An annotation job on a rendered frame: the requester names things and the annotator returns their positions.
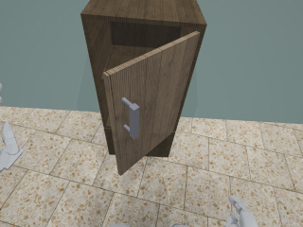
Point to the handle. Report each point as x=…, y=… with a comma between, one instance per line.
x=134, y=112

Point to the robot right hand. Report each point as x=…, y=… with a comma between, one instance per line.
x=245, y=218

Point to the cupboard door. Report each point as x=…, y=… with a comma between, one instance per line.
x=156, y=82

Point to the robot left hand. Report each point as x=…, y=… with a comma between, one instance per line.
x=12, y=152

